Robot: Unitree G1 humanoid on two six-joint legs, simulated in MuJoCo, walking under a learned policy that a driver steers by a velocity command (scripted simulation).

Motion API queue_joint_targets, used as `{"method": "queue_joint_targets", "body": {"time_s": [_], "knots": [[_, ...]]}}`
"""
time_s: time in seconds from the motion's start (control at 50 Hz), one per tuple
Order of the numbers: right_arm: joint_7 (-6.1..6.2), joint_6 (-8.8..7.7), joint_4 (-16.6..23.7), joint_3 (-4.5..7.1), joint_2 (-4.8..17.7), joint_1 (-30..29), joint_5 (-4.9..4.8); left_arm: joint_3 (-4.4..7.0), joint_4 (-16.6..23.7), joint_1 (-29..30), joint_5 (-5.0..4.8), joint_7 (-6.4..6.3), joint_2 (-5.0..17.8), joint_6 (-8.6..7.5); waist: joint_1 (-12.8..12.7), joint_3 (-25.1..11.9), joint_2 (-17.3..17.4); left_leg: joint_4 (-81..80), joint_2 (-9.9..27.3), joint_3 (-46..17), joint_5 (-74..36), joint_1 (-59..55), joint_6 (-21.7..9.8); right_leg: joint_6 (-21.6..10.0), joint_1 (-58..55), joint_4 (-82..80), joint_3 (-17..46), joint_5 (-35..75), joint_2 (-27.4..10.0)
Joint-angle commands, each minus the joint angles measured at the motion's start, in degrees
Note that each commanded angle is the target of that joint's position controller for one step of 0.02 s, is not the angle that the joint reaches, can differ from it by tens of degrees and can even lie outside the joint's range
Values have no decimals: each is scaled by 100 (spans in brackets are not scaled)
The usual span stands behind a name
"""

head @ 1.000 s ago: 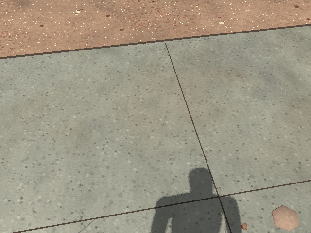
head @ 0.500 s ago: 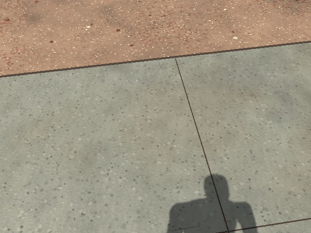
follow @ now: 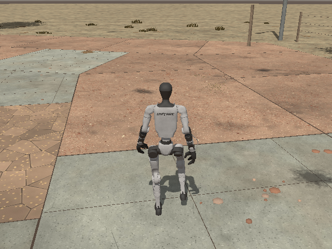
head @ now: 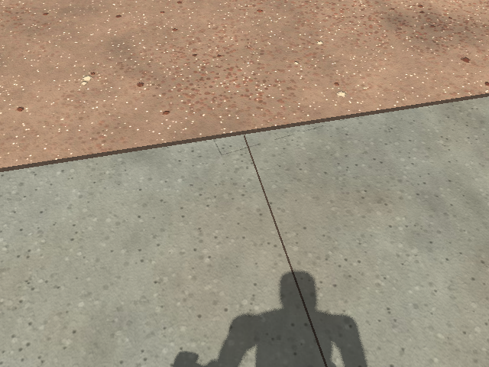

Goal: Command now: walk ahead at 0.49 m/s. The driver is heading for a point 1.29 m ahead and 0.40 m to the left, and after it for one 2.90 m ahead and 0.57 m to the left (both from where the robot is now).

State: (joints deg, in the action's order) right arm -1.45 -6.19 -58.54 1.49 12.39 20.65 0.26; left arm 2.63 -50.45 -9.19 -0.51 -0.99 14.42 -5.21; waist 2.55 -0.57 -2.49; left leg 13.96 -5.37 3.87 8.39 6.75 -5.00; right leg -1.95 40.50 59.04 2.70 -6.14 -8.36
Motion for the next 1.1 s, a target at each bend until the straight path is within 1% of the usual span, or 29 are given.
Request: {"method": "queue_joint_targets", "body": {"time_s": [0.02,0.12,0.18,0.22,0.24,0.26,0.28,0.3,0.32,0.34,0.36,0.38,0.42,0.48,0.54,0.62,0.72,0.78,0.82,0.84,0.86,0.88,0.9,0.92,0.94,0.96,1.0,1.06,1.1], "knots": [[117,-52,346,131,824,-141,-33,29,297,135,24,22,169,-33,-164,393,427,-856,1569,-1013,-933,408,-831,88,37,-1095,-34,936,-46],[151,28,163,160,954,437,-123,-29,574,1119,-57,155,136,-77,199,536,494,-677,1667,-874,-770,-316,-691,104,-131,-2416,-254,1207,252],[179,123,70,193,983,594,-126,-32,766,1422,-79,280,207,-137,201,608,546,-329,1950,-965,-969,-947,-630,-60,-43,-2792,-235,688,330],[191,181,85,225,1051,507,-131,27,769,1175,-73,325,362,-187,-22,445,650,88,2016,-1026,-1718,-1056,-527,-216,-659,-3009,-315,254,492],[189,207,125,226,1081,370,-123,117,656,675,-65,315,521,-211,-340,158,715,642,1891,-961,-2645,-958,-445,-317,-1447,-3125,-450,150,690],[179,225,193,173,959,251,-76,278,340,-390,-67,276,819,-227,-829,-466,660,1775,1554,-765,-3103,-525,-296,-490,-2876,-3126,-450,248,741],[166,200,403,61,724,215,25,418,134,-1581,26,204,1363,-223,-1199,-1467,9,3718,1101,-465,-1558,788,-74,-888,-4814,-3012,835,293,-455],[120,78,357,-143,-89,1026,-92,456,10,-1847,82,243,1597,-180,-784,-2268,-1567,5551,143,-554,2210,2955,222,-1640,-6592,-3720,3428,-744,-1695],[126,-22,284,33,651,697,-257,298,77,-1732,83,234,962,-195,-970,-1962,-869,6241,407,-1362,2311,3439,128,-1385,-6208,-4054,3583,-1106,-1549],[141,-58,470,141,952,175,-357,215,163,-1190,58,212,723,-213,-844,-1134,-607,6288,676,-1261,1750,3684,62,-1097,-5382,-4151,2592,-712,-1408],[194,-38,528,156,902,-84,-319,154,241,-665,51,224,584,-224,-627,-726,-148,6076,966,-1121,1217,3407,105,-970,-4521,-4348,1869,-117,-1198],[226,17,536,200,809,-174,-237,125,241,-397,63,245,435,-236,-468,-401,-59,5776,1133,-1097,884,3185,133,-883,-3916,-4583,1315,146,-981],[203,191,479,225,525,83,-248,97,130,-271,122,251,246,-261,-214,-188,-255,5497,1291,-1080,555,2689,139,-773,-3324,-4903,544,402,-661],[204,352,642,266,412,-127,-233,164,-32,-406,146,181,430,-287,-131,111,-151,5284,1322,-1085,163,3048,188,-832,-3137,-5090,-111,1032,-635],[178,368,879,303,423,-605,-184,204,-121,-555,168,75,539,-238,-199,288,-50,4584,1293,-1166,-494,3558,274,-829,-3339,-5186,-493,1127,-657],[42,328,1165,264,336,-1330,-136,240,-166,-717,132,-25,700,-168,-407,472,15,3376,1237,-751,-1213,3560,265,-711,-3614,-5250,-1010,1105,-640],[-147,319,1642,209,261,-2158,-154,306,-307,-1150,32,-63,840,1,-663,710,54,2624,1153,-267,-780,3833,87,-646,-4547,-4872,-1357,1562,-908],[-224,342,1815,297,442,-2014,-174,369,-223,-933,-31,-83,1053,93,-378,423,-197,2456,747,219,-1,2984,-176,-484,-4705,-4088,-1625,3666,-932],[-211,363,1653,509,822,-987,-207,406,-140,-695,-71,-107,1218,171,267,-218,-345,2259,256,480,276,1491,-468,-323,-4492,-2531,-1763,5049,-803],[-123,375,1403,726,1220,-41,-205,383,-77,-628,-80,-107,1194,170,742,-713,-132,1795,119,232,-73,-63,-703,-90,-3705,-1117,-1816,4294,-534],[6,414,1267,847,1790,388,-202,212,105,-779,165,-69,605,91,535,-1024,1196,1748,1388,-1753,-467,-1542,-1057,148,-1889,817,-1710,-192,3],[-39,305,1501,819,2000,243,-116,61,423,-1114,41,28,209,-165,62,-2025,1783,605,2516,-5193,800,-2979,-2268,313,-37,2372,-376,-2940,1109],[-82,248,1479,681,1488,340,-80,176,553,-267,-195,96,740,-371,456,-1712,875,152,2414,-4891,762,-2834,-1869,149,620,2519,315,-2529,807],[-75,193,1479,613,1229,58,-104,179,667,-13,-265,112,754,-445,302,-991,720,199,2221,-3959,347,-2135,-1611,3,816,2129,235,-1957,567],[-77,164,1602,547,1035,-443,-141,187,555,-57,-139,55,719,-438,-15,-594,141,212,1941,-3229,-241,-1189,-1378,10,415,1647,233,-1508,283],[-62,158,1699,487,850,-781,-131,254,516,-152,-12,18,794,-372,-229,-414,150,157,1721,-2730,-755,-484,-1251,70,-28,1189,227,-1274,123],[-6,144,1771,455,816,-863,-101,292,570,-274,59,28,747,-203,-419,-334,298,-49,1502,-2402,-1214,144,-1222,214,-504,744,197,-1044,32],[119,125,1730,515,1077,-543,-122,255,773,151,153,-9,567,-86,-346,-142,349,-144,1317,-1988,-1772,494,-1193,456,-377,-121,31,-439,162],[188,161,1695,517,1105,-307,-136,225,940,634,142,-11,500,-87,-176,-34,485,-110,1171,-1875,-1643,506,-1047,521,-276,-980,7,209,315]]}}
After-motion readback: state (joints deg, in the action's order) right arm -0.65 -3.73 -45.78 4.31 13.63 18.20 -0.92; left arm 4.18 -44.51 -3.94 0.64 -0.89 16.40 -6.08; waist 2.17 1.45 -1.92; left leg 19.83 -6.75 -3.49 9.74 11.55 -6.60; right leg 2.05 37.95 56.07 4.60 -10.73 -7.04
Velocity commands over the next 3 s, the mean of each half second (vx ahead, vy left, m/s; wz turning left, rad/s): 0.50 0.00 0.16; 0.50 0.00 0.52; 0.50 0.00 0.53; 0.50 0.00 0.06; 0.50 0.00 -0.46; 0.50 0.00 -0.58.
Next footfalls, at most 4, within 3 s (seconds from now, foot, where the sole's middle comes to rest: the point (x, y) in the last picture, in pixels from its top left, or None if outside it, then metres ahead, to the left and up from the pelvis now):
0.26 right None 0.34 -0.16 -0.78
0.84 left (198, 345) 0.59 0.13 -0.78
1.36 right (208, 240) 0.94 0.10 -0.78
1.86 left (99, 239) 0.96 0.46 -0.78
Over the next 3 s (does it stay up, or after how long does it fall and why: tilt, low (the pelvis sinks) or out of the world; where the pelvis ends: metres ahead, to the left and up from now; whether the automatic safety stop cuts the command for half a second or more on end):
stays up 1.46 0.58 -0.01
